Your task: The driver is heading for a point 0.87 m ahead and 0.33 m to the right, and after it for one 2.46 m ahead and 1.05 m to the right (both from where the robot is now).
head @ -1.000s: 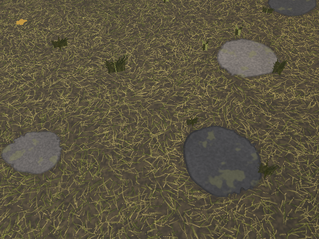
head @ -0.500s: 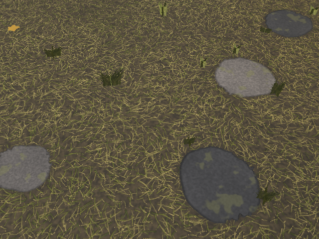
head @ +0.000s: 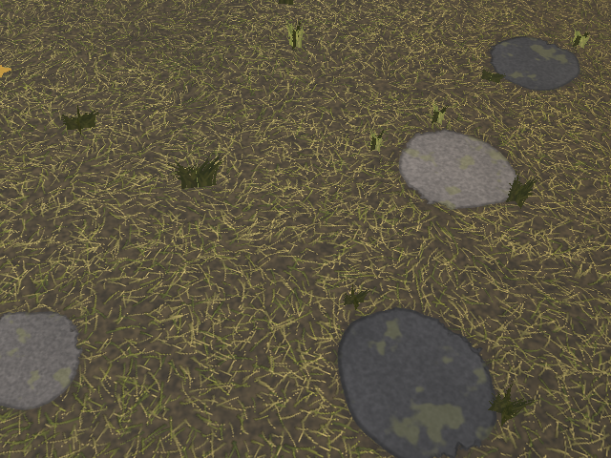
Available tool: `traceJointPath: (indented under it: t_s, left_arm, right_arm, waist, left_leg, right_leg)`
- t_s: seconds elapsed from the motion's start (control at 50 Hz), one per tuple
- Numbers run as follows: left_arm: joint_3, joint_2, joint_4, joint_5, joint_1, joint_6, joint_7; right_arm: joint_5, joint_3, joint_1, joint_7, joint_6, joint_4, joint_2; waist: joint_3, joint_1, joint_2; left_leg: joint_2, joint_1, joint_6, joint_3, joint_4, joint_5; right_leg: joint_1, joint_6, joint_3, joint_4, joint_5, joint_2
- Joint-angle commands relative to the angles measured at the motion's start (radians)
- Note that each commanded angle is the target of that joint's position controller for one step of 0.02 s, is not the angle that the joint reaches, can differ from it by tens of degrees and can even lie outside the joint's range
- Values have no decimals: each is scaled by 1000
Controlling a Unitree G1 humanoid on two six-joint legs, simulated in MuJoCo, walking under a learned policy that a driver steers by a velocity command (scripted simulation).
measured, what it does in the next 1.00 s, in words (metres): walks ahead, turning right: right foot, then left foot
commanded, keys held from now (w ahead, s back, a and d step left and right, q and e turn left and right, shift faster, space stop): w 0.30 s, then w+e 0.70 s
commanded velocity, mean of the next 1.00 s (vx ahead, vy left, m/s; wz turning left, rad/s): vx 0.47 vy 0.00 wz -0.28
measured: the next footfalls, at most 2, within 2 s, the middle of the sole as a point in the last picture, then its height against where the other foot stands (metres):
right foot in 0.38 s outside the picture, level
left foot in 0.90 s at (298, 390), level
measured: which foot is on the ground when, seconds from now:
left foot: down 0.00-0.38, up 0.40-0.88, down 0.90-1.00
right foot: up 0.00-0.36, down 0.38-0.90, up 0.92-1.00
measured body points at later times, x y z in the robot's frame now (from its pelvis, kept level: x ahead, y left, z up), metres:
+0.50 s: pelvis +0.24 -0.07 -0.01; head +0.28 -0.08 +0.44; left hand +0.40 +0.18 -0.12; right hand +0.27 -0.35 -0.15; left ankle +0.11 +0.08 -0.64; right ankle +0.32 -0.16 -0.74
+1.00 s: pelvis +0.53 -0.06 -0.01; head +0.56 -0.06 +0.44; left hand +0.65 +0.20 -0.13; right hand +0.64 -0.37 -0.09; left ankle +0.63 +0.02 -0.74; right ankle +0.37 -0.15 -0.66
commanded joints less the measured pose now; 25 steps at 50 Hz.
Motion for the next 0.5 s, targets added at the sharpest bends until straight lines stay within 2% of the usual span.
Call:
traceJointPath:
  t_s: [0.02,0.06,0.14,0.22,0.28,0.32,0.34,0.36,0.38,0.4,0.42,0.44,0.46,0.48,0.5]
  left_arm:
    - [29,84,-93,12,-83,-23,-12]
    - [25,58,-93,20,-86,-11,-20]
    - [9,26,-152,25,-236,-6,-17]
    - [1,25,-186,17,-349,-14,-32]
    - [1,40,-212,13,-393,-21,-48]
    - [10,68,-210,13,-364,-25,-57]
    - [20,91,-197,13,-310,-24,-58]
    - [38,119,-163,14,-193,-20,-56]
    - [62,157,-109,13,-23,-13,-49]
    - [85,248,-85,26,110,-8,-42]
    - [79,252,-72,20,133,-10,-53]
    - [54,166,-83,22,88,-15,-54]
    - [47,146,-101,27,2,-20,-53]
    - [42,133,-118,34,-66,-24,-52]
    - [35,114,-130,43,-107,-27,-53]
  right_arm:
    - [-11,2,2,-2,-9,-41,-77]
    - [-10,1,39,-12,-5,-25,-96]
    - [-11,-1,72,-31,4,-6,-142]
    - [-1,-3,125,-36,9,17,-160]
    - [8,-6,140,-37,17,36,-161]
    - [7,-14,114,-39,24,33,-181]
    - [2,-19,95,-40,28,28,-194]
    - [-3,-20,78,-41,36,25,-195]
    - [-11,-12,85,-47,43,19,-174]
    - [-27,12,162,-46,36,-14,-98]
    - [-26,42,221,-33,6,-7,-16]
    - [11,15,108,-22,-22,-30,-126]
    - [31,8,15,-19,-40,-65,-161]
    - [18,9,-27,-25,-50,-74,-156]
    - [0,3,-25,-31,-47,-74,-151]
  waist:
    - [41,-4,105]
    - [39,-4,100]
    - [75,-37,91]
    - [99,-71,102]
    - [112,-60,106]
    - [79,-23,121]
    - [33,10,139]
    - [-46,76,139]
    - [-150,146,117]
    - [-288,137,-78]
    - [-396,95,-251]
    - [-288,120,-167]
    - [-149,101,-104]
    - [-92,71,-4]
    - [-61,32,17]
  left_leg:
    - [263,196,133,-337,-331,60]
    - [238,177,137,-257,-350,182]
    - [223,133,140,-173,-380,260]
    - [238,137,133,-133,-381,250]
    - [285,218,119,-131,-345,286]
    - [305,276,100,-112,-286,414]
    - [302,293,87,-89,-216,587]
    - [272,282,65,-46,-64,760]
    - [224,187,31,0,158,781]
    - [132,-165,-24,44,536,454]
    - [-20,-417,-52,-76,774,-268]
    - [30,-537,-27,-172,880,-250]
    - [75,-580,-7,-152,868,-153]
    - [117,-542,-2,-145,811,-66]
    - [150,-476,-5,-151,738,-10]
  right_leg:
    - [-344,-16,40,13,156,-110]
    - [-340,17,4,-39,211,-114]
    - [-350,69,-26,-298,340,-101]
    - [-291,65,-53,-483,440,-64]
    - [-293,26,-32,-550,414,-58]
    - [-237,-9,-45,-574,359,-39]
    - [-151,-31,-69,-570,333,-10]
    - [4,-60,-101,-572,326,29]
    - [240,-90,-98,-560,319,46]
    - [614,-199,254,-561,214,-164]
    - [765,-307,727,-776,-57,-315]
    - [698,-264,730,-851,-138,-299]
    - [551,-234,596,-867,-54,-272]
    - [409,-222,490,-881,66,-236]
    - [298,-212,407,-897,175,-198]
